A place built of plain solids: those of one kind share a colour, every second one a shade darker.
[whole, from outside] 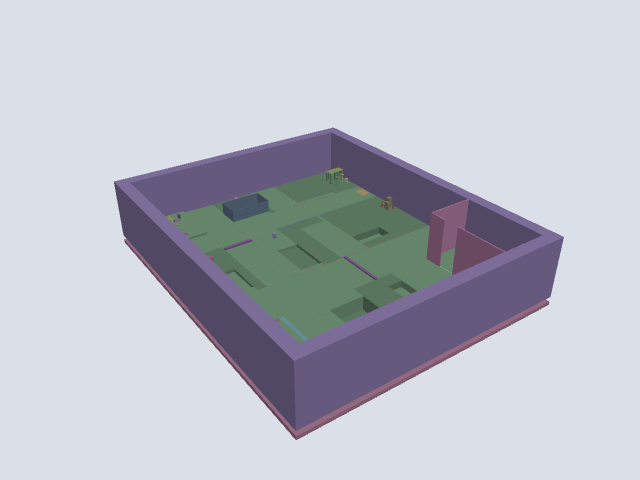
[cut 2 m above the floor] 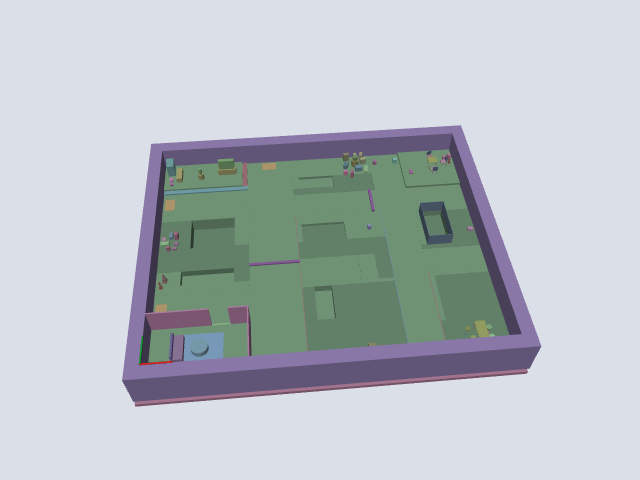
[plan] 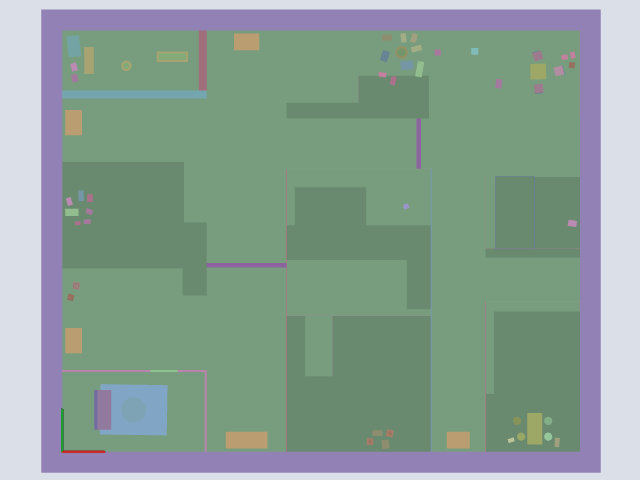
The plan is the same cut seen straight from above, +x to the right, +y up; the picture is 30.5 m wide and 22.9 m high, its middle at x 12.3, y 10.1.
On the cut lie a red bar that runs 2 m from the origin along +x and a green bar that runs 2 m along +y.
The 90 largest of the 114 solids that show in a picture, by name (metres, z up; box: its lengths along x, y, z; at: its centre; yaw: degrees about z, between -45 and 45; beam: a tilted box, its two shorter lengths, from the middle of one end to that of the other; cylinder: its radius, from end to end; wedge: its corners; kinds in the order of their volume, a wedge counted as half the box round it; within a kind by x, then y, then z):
{
 "floor_1": {"box": [1.8, 1.29, 1.32], "at": [0.9, 8.1, -0.66]},
 "floor_2": {"box": [2.4, 2.88, 1.32], "at": [1.2, 12.39, -0.66]},
 "floor_3": {"box": [6.52, 2.87, 1.24], "at": [3.26, 18.66, -0.38]},
 "floor_4": {"box": [6.9, 3.9, 1.0], "at": [3.45, 1.95, -0.5]},
 "floor_5": {"box": [6.9, 2.8, 1.0], "at": [3.45, 5.3, -0.5]},
 "floor_6": {"box": [6.9, 0.75, 1.32], "at": [3.45, 7.08, -0.66]},
 "floor_7": {"box": [6.9, 2.21, 1.32], "at": [3.45, 9.85, -0.66]},
 "floor_8": {"box": [6.9, 0.72, 1.32], "at": [3.45, 14.19, -0.66]},
 "floor_9": {"box": [6.9, 2.3, 1.0], "at": [3.45, 15.7, -0.5]},
 "floor_10": {"box": [3.94, 1.29, 0.75], "at": [3.77, 8.1, -0.94]},
 "floor_11": {"box": [3.41, 2.88, 0.17], "at": [4.11, 12.39, -1.24]},
 "floor_12": {"box": [1.16, 1.29, 1.32], "at": [6.32, 8.1, -0.66]},
 "floor_13": {"box": [1.09, 2.88, 1.32], "at": [6.36, 12.39, -0.66]},
 "floor_14": {"box": [3.8, 20.1, 1.0], "at": [8.8, 10.05, -0.5]},
 "floor_15": {"box": [0.4, 1.82, 1.32], "at": [10.9, 11.71, -0.66]},
 "floor_16": {"box": [0.55, 1.29, 1.32], "at": [10.97, 17.3, -0.66]},
 "floor_17": {"box": [0.9, 2.88, 1.32], "at": [11.15, 5.04, -0.66]},
 "floor_18": {"box": [1.29, 2.88, 0.71], "at": [12.24, 5.04, -0.97]},
 "floor_19": {"box": [2.88, 1.29, 1.09], "at": [12.69, 17.3, -0.78]},
 "floor_20": {"box": [3.41, 1.82, 1.09], "at": [12.8, 11.71, -0.78]},
 "floor_21": {"box": [4.45, 2.35, 1.32], "at": [12.93, 7.97, -0.66]},
 "floor_22": {"box": [6.8, 0.75, 1.32], "at": [14.1, 16.27, -0.66]},
 "floor_23": {"box": [6.8, 2.16, 1.32], "at": [14.1, 19.02, -0.66]},
 "floor_24": {"box": [6.9, 3.6, 1.32], "at": [14.15, 1.8, -0.66]},
 "floor_25": {"box": [6.9, 0.32, 1.32], "at": [14.15, 6.64, -0.66]},
 "floor_26": {"box": [6.9, 1.65, 1.32], "at": [14.15, 9.97, -0.66]},
 "floor_27": {"box": [6.9, 0.88, 1.32], "at": [14.15, 13.06, -0.66]},
 "floor_28": {"box": [4.71, 2.88, 1.32], "at": [15.24, 5.04, -0.66]},
 "floor_29": {"box": [1.29, 2.35, 1.32], "at": [15.79, 7.97, -0.66]},
 "floor_30": {"box": [3.37, 1.29, 1.32], "at": [15.81, 17.3, -0.66]},
 "floor_31": {"box": [3.09, 1.82, 1.32], "at": [16.05, 11.71, -0.66]},
 "floor_32": {"box": [1.16, 2.35, 1.32], "at": [17.02, 7.97, -0.66]},
 "floor_33": {"box": [14.0, 2.4, 1.0], "at": [17.7, 14.7, -0.5]},
 "floor_34": {"box": [2.6, 4.2, 1.0], "at": [18.8, 18.0, -0.5]},
 "floor_35": {"box": [2.6, 13.5, 1.0], "at": [18.9, 6.75, -0.5]},
 "floor_36": {"box": [0.4, 3.94, 1.32], "at": [20.4, 4.72, -0.66]},
 "floor_37": {"box": [0.5, 3.41, 1.32], "at": [20.45, 11.4, -0.66]},
 "floor_38": {"box": [1.82, 3.41, 0.78], "at": [21.61, 11.4, -0.93]},
 "floor_39": {"box": [2.88, 3.94, 1.32], "at": [22.04, 4.72, -0.66]},
 "floor_40": {"box": [4.6, 4.2, 1.18], "at": [22.4, 18.0, -0.41]},
 "floor_41": {"box": [4.5, 2.75, 1.32], "at": [22.45, 1.38, -0.66]},
 "floor_42": {"box": [4.5, 0.46, 1.32], "at": [22.45, 6.92, -0.66]},
 "floor_43": {"box": [4.5, 2.1, 1.0], "at": [22.45, 8.2, -0.5]},
 "floor_44": {"box": [4.5, 0.45, 1.32], "at": [22.45, 9.47, -0.66]},
 "floor_45": {"box": [4.5, 0.39, 1.32], "at": [22.45, 13.3, -0.66]},
 "floor_46": {"box": [2.18, 3.41, 1.32], "at": [23.61, 11.4, -0.66]},
 "floor_47": {"box": [1.22, 3.94, 1.32], "at": [24.09, 4.72, -0.66]},
 "wall_1": {"box": [1.0, 20.1, 5.0], "at": [-0.5, 10.05, 1.5]},
 "wall_2": {"box": [26.7, 1.0, 5.0], "at": [12.35, -0.5, 1.5]},
 "wall_3": {"box": [26.7, 1.0, 5.0], "at": [12.35, 20.6, 1.5]},
 "wall_4": {"box": [1.0, 20.1, 5.0], "at": [25.2, 10.05, 1.5]},
 "floor_base_1": {"box": [26.7, 22.1, 0.3], "at": [12.35, 10.05, -1.57]},
 "part_1": {"box": [4.2, 0.1, 4.05], "at": [2.1, 3.85, 1.98]},
 "part_2": {"box": [1.4, 0.1, 4.05], "at": [6.2, 3.85, 1.98]},
 "part_3": {"box": [0.1, 3.8, 4.05], "at": [6.85, 1.9, 1.98]},
 "step_terS_tread_1": {"box": [6.9, 0.38, 1.12], "at": [3.45, 17.04, -0.44]},
 "step_terE_tread_1": {"box": [0.38, 2.87, 1.12], "at": [6.71, 18.66, -0.44]},
 "piece_1": {"box": [0.46, 1.3, 0.45], "at": [1.28, 18.66, 0.47]},
 "piece_2": {"cylinder": 0.25, "from": [3.06, 18.41, 0.24], "to": [3.06, 18.41, 0.74]},
 "piece_3": {"box": [1.5, 0.5, 0.55], "at": [5.26, 18.84, 0.52]},
 "piece_4": {"cylinder": 0.3, "from": [16.19, 19.05, 0.0], "to": [16.19, 19.05, 0.65]},
 "sofa_seat_1": {"box": [0.82, 1.9, 0.44], "at": [1.94, 2.0, 0.23]},
 "trolley_1": {"box": [0.6, 1.01, 1.11], "at": [0.55, 19.34, 0.8], "yaw": 5.7},
 "low_1": {"cylinder": 0.6, "from": [3.41, 2.0, 0.01], "to": [3.41, 2.0, 0.45]},
 "suitcase_1": {"box": [0.48, 0.27, 0.67], "at": [15.04, 0.89, 0.33], "yaw": -1.4},
 "suitcase_2": {"box": [0.35, 0.43, 0.81], "at": [15.42, 0.35, 0.4], "yaw": 5.5},
 "suitcase_3": {"box": [0.47, 0.3, 0.69], "at": [15.49, 19.76, 0.34], "yaw": 3.6},
 "suitcase_4": {"box": [0.27, 0.43, 0.66], "at": [16.78, 19.73, 0.33], "yaw": -16.2},
 "suitcase_5": {"box": [0.23, 0.45, 0.63], "at": [23.61, 0.44, 0.31], "yaw": -4.8},
 "rail_1": {"box": [0.04, 3.41, 1.05], "at": [20.68, 11.4, 0.53]},
 "rail_2": {"box": [1.9, 0.04, 1.05], "at": [21.61, 9.68, 0.53]},
 "rail_3": {"box": [1.9, 0.04, 1.05], "at": [21.61, 13.13, 0.53]},
 "rail_4": {"box": [0.04, 3.41, 1.05], "at": [22.54, 11.4, 0.53]},
 "low_rug_1": {"box": [3.2, 2.4, 0.06], "at": [3.41, 2.0, -0.02], "yaw": -0.9},
 "plant_1": {"box": [1.3, 0.3, 0.91], "at": [5.26, 18.84, 1.25]},
 "low_mat_1": {"box": [0.8, 1.2, 0.06], "at": [0.55, 5.3, -0.02]},
 "low_mat_2": {"box": [0.8, 1.2, 0.06], "at": [0.55, 15.7, -0.02]},
 "low_mat_3": {"box": [2.0, 0.8, 0.06], "at": [8.8, 0.55, -0.02]},
 "low_mat_4": {"box": [1.2, 0.8, 0.06], "at": [8.8, 19.55, -0.02]},
 "step_hump_1": {"box": [3.8, 0.22, 0.17], "at": [8.8, 8.9, 0.04]},
 "step_hump_2": {"box": [0.22, 2.4, 0.23], "at": [17.01, 14.7, 0.07]},
 "bag_1": {"box": [0.35, 0.52, 0.4], "at": [15.4, 18.87, 0.2], "yaw": -18.6},
 "bag_2": {"box": [0.59, 0.4, 0.42], "at": [16.45, 18.44, 0.21], "yaw": 5.0},
 "cabin_bag_1": {"box": [0.25, 0.44, 0.58], "at": [16.28, 19.75, 0.29], "yaw": 6.7},
 "cabin_bag_2": {"box": [0.49, 0.27, 0.55], "at": [16.91, 19.23, 0.28], "yaw": 15.1},
 "duffel_1": {"box": [0.64, 0.35, 0.29], "at": [0.46, 11.42, 0.14], "yaw": 1.1},
 "duffel_2": {"box": [0.31, 0.74, 0.31], "at": [17.06, 18.25, 0.15], "yaw": -9.9},
 "backpack_1": {"box": [0.27, 0.37, 0.57], "at": [1.33, 12.1, 0.28], "yaw": -2.0},
 "backpack_2": {"box": [0.25, 0.41, 0.6], "at": [15.79, 17.7, 0.3], "yaw": -13.6},
 "sofa_back_1": {"box": [0.16, 1.9, 0.37], "at": [1.61, 2.0, 0.63]}
}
